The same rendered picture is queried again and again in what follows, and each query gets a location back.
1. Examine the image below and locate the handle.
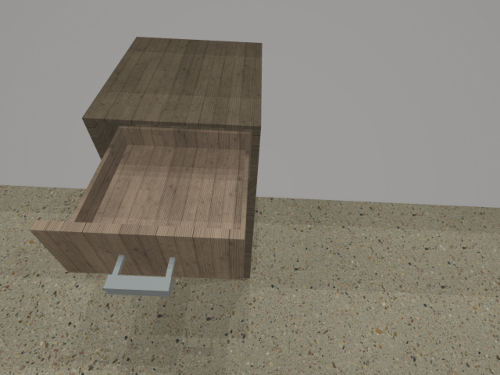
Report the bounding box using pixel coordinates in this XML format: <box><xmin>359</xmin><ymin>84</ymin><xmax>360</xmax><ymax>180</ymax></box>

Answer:
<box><xmin>103</xmin><ymin>255</ymin><xmax>176</xmax><ymax>297</ymax></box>

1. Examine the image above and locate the cabinet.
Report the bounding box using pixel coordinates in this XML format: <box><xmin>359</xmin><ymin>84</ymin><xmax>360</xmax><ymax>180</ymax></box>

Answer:
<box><xmin>82</xmin><ymin>37</ymin><xmax>263</xmax><ymax>278</ymax></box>

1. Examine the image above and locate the drawer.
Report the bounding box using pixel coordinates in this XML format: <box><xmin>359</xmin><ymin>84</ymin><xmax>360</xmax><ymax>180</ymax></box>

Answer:
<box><xmin>30</xmin><ymin>126</ymin><xmax>250</xmax><ymax>280</ymax></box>

